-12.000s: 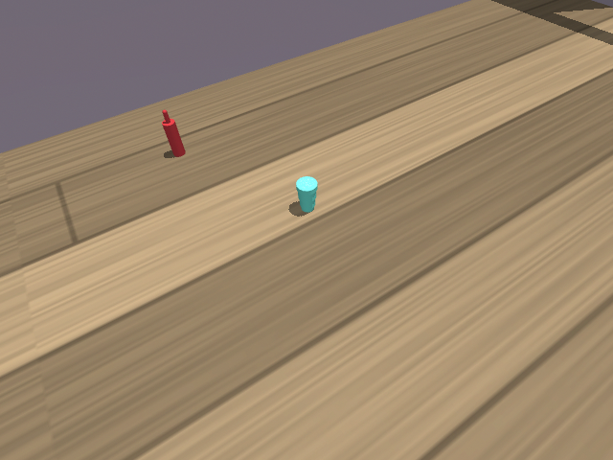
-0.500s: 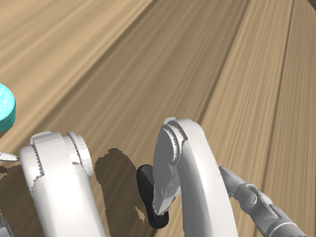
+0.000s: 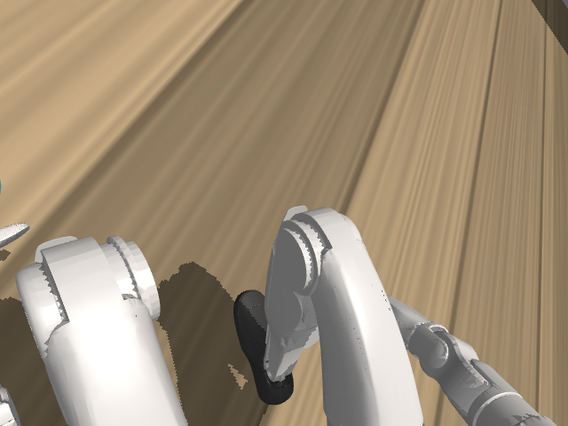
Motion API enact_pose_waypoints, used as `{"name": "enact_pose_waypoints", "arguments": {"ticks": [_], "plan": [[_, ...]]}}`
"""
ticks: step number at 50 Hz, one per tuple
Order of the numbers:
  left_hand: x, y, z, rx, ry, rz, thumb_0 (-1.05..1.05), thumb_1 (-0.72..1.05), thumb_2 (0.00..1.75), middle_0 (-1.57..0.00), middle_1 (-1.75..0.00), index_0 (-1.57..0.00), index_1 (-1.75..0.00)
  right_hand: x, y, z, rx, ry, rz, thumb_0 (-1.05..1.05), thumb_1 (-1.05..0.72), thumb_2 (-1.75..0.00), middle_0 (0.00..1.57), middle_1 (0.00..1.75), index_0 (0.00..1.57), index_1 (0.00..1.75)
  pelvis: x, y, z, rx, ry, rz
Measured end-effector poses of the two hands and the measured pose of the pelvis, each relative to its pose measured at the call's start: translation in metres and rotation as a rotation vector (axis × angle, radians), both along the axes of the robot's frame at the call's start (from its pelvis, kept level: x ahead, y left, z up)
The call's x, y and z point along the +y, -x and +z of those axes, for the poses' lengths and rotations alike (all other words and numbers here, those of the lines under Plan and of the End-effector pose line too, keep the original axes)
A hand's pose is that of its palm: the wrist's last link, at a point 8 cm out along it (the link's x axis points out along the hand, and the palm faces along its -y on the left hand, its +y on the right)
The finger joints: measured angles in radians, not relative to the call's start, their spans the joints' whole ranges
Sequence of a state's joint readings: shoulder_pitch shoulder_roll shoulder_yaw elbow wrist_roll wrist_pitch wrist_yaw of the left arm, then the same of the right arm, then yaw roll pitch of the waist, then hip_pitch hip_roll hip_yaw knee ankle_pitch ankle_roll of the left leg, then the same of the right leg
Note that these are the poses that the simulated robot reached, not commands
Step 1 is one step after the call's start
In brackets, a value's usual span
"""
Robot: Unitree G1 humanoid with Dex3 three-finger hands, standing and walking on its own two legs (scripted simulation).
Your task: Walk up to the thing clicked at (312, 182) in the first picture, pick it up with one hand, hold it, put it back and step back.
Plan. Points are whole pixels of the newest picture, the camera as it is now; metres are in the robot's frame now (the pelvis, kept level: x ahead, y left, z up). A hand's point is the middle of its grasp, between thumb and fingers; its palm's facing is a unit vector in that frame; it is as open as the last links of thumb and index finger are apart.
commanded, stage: close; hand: left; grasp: from the side
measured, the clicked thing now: out of the picture +0.40 +0.31 -0.20
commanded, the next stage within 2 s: settle in 0.50 s
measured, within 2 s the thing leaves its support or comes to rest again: leaves its support in 0.92 s
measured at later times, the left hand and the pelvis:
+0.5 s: hand out of the picture +0.39 +0.31 -0.18, palm faces +0.41 -0.91 +0.01, open 11.1 cm; pelvis +0.00 +0.00 +0.00, yaw -1 degrees
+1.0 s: hand out of the picture +0.38 +0.30 -0.16, palm faces +0.39 -0.92 +0.00, open 11.3 cm; pelvis +0.00 +0.00 +0.01, yaw +0 degrees
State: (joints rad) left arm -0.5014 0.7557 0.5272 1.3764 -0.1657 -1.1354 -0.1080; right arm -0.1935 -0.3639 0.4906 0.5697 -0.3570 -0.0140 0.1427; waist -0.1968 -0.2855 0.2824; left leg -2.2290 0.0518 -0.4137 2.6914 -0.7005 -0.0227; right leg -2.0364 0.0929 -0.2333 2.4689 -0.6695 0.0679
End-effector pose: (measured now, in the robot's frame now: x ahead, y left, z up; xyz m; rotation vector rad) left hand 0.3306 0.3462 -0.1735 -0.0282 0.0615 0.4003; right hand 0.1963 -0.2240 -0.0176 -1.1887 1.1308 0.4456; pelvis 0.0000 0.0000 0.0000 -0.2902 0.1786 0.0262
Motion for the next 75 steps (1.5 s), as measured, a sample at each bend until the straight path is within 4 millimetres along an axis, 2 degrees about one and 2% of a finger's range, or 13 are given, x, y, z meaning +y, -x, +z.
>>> {"name": "enact_pose_waypoints", "arguments": {"ticks": [5, 9, 21, 38, 46, 52, 60, 65, 75], "plan": [[0.001, -0.005, 0.0, 0.001, -0.009, 0.005, -0.01, 0.07, 0.45, -0.38, -0.35, -0.36, -0.37, 0.0, 0.001, -0.001, 0.01, 0.004, -0.002, 0.0, -0.88, -0.9, 0.21, 0.3, 0.2, 0.3, 0.0, -0.001, 0.0, 0.003, 0.003, -0.003], [0.001, -0.007, 0.001, -0.002, -0.011, 0.005, 0.0, 0.06, 0.47, -0.47, -0.43, -0.38, -0.45, 0.0, 0.002, -0.001, 0.016, 0.007, -0.004, 0.0, -0.87, -0.89, 0.21, 0.3, 0.2, 0.3, 0.001, -0.001, 0.001, 0.004, 0.005, -0.005], [0.0, -0.013, -0.001, -0.002, -0.015, 0.01, 0.02, -0.11, 0.63, -0.62, -0.71, -0.52, -0.74, 0.0, 0.006, 0.001, 0.03, 0.02, -0.006, 0.0, -0.87, -0.89, 0.21, 0.3, 0.2, 0.3, 0.001, 0.0, 0.002, 0.002, 0.009, -0.011], [-0.001, -0.02, -0.002, -0.006, -0.009, 0.008, 0.02, -0.37, 0.87, -0.68, -0.95, -0.58, -0.94, 0.001, 0.007, 0.005, 0.04, 0.035, -0.025, 0.0, -0.89, -0.9, 0.21, 0.3, 0.2, 0.3, 0.002, -0.001, 0.006, 0.012, 0.022, -0.013], [-0.005, -0.012, 0.001, 0.003, -0.001, -0.001, 0.01, -0.42, 0.93, -0.68, -0.97, -0.59, -0.96, 0.0, 0.003, 0.007, 0.022, 0.025, -0.051, 0.0, -0.9, -0.9, 0.21, 0.3, 0.2, 0.3, 0.001, -0.002, 0.009, 0.026, 0.019, -0.008], [0.002, -0.003, 0.023, -0.016, -0.03, 0.006, 0.0, -0.43, 0.94, -0.69, -0.98, -0.6, -0.97, -0.001, -0.001, 0.007, 0.001, -0.007, -0.087, 0.0, -0.91, -0.9, 0.21, 0.3, 0.2, 0.3, -0.002, -0.002, 0.014, 0.051, 0.005, 0.006], [0.017, 0.005, 0.07, -0.041, -0.061, 0.026, 0.0, -0.45, 0.97, -0.69, -0.98, -0.6, -0.97, -0.002, -0.013, 0.005, -0.057, -0.099, -0.143, 0.0, -0.91, -0.9, 0.21, 0.3, 0.2, 0.3, -0.005, -0.002, 0.022, 0.103, -0.018, 0.023], [0.016, 0.01, 0.099, -0.052, -0.062, 0.005, 0.0, -0.46, 0.98, -0.7, -0.97, -0.61, -0.96, -0.003, -0.021, 0.002, -0.092, -0.167, -0.198, 0.0, -0.9, -0.9, 0.21, 0.3, 0.2, 0.3, -0.007, -0.004, 0.027, 0.143, -0.036, 0.035], [0.013, 0.015, 0.138, -0.028, -0.067, 0.016, -0.01, -0.48, 1.0, -0.7, -0.98, -0.62, -0.97, -0.006, -0.026, -0.012, -0.109, -0.266, -0.329, 0.0, -0.9, -0.9, 0.21, 0.3, 0.2, 0.3, -0.013, -0.009, 0.04, 0.226, -0.077, 0.061]]}}
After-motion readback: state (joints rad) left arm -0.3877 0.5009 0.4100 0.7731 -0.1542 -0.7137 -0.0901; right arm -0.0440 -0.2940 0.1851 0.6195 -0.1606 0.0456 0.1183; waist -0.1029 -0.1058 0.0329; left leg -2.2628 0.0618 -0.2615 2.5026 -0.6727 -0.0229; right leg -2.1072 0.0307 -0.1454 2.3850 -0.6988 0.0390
